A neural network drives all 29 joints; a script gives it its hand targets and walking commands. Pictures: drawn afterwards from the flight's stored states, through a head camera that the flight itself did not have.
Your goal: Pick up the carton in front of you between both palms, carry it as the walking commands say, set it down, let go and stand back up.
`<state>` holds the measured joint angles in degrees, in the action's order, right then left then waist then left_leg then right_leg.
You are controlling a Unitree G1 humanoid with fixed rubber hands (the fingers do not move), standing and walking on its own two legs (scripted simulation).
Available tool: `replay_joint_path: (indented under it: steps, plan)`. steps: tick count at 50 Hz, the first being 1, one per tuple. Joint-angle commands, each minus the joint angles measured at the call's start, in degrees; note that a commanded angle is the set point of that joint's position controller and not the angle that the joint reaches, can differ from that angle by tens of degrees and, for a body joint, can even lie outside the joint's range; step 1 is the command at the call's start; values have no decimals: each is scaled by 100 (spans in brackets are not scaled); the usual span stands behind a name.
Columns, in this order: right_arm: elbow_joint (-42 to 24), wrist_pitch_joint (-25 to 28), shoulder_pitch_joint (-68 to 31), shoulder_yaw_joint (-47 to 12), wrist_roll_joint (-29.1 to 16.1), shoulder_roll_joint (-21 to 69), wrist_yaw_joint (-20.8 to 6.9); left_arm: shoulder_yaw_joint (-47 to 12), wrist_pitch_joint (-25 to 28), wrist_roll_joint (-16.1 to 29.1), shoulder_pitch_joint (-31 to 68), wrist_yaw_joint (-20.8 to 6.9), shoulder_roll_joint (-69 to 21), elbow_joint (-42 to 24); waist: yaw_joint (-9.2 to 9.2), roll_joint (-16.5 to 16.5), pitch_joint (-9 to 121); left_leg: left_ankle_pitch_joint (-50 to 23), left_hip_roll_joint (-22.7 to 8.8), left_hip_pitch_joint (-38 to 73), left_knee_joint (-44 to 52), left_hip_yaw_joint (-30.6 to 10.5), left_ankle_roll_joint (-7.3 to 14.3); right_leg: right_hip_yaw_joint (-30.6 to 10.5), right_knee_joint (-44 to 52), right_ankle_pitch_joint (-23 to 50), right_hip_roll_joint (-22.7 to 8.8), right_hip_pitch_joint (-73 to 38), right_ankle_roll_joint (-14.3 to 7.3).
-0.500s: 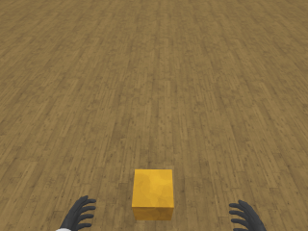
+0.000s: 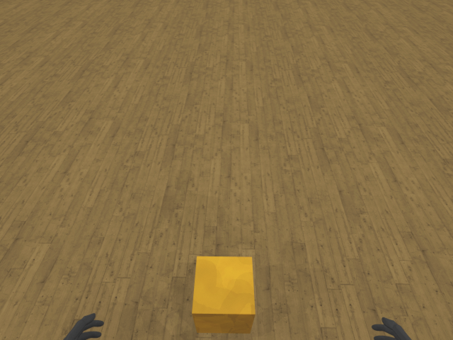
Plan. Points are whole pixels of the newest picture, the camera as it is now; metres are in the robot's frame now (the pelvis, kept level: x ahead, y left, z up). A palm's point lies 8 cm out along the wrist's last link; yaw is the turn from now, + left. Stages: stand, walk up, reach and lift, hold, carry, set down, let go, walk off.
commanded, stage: stand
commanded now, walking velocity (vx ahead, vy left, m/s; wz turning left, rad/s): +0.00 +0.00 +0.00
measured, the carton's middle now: (223, 295) +0.44 +0.03 -0.65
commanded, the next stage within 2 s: none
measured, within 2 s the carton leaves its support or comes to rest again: neither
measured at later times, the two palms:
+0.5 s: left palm out of the picture +0.12 +0.29 -0.09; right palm out of the picture +0.11 -0.29 -0.09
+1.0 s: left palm out of the picture +0.07 +0.30 -0.09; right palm out of the picture +0.08 -0.31 -0.09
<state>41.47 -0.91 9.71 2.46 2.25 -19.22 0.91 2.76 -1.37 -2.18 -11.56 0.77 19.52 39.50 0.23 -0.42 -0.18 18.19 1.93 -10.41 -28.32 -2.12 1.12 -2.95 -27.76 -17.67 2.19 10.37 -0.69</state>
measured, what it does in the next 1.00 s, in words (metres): stands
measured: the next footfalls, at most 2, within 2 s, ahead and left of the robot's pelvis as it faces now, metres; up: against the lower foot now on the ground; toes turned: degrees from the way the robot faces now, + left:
none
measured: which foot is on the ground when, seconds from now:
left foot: down 0.00-1.00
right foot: down 0.00-1.00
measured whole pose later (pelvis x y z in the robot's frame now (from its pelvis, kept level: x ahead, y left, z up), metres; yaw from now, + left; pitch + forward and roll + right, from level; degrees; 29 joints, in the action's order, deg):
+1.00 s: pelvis -0.02 +0.00 +0.01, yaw +0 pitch -2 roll +0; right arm 55.8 0.7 8.0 0.5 1.2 -21.2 1.1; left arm 0.9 0.5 -1.2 -8.7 0.9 21.4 54.9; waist 0.3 -0.2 -1.2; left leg 13.0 1.5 -5.9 -21.1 -2.4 0.7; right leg -2.5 -20.6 -12.6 1.9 5.8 -0.8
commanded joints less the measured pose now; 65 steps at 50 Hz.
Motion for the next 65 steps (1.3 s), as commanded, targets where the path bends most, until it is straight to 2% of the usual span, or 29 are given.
replay_joint_path:
  steps: [1, 12, 38, 65]
  plan:
    - [-240, 115, -170, 174, -3, -805, 42, 152, 124, 7, 180, 50, 756, -259, -27, 88, 443, -2240, -584, 266, 277, -437, -102, -376, 223, 2031, -548, -154, 20]
    - [118, 158, -204, 146, -34, -900, 70, 110, 174, 39, 269, 82, 834, 139, -22, 69, 362, -2396, -631, 372, 407, -499, -68, -404, 315, 2155, -610, -291, -6]
    - [919, 211, -333, 21, -82, -1064, 50, 28, 234, 85, 459, 48, 1037, 995, -3, 44, 49, -1511, -715, 360, 918, -616, -22, -559, 890, 1533, -731, -363, -37]
    - [1410, 220, -447, -47, -138, -1211, 23, -48, 259, 128, 581, 18, 1188, 1536, -1, 53, 7, -1432, -778, 414, 1125, -653, 8, -597, 1097, 1455, -776, -444, -55]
